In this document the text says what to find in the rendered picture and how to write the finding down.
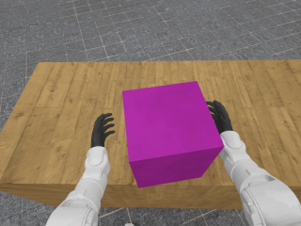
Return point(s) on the robot right upper arm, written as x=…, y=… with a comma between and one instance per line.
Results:
x=270, y=204

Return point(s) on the robot right hand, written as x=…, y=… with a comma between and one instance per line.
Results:
x=220, y=116

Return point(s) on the right robot forearm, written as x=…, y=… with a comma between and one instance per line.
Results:
x=242, y=170

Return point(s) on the robot left upper arm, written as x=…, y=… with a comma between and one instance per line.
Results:
x=73, y=216

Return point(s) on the carton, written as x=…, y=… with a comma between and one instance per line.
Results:
x=170, y=132

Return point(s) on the left robot forearm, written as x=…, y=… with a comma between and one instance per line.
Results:
x=89, y=190

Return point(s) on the robot left hand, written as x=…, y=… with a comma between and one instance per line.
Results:
x=99, y=136

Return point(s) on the pedestal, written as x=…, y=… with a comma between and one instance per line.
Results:
x=44, y=143

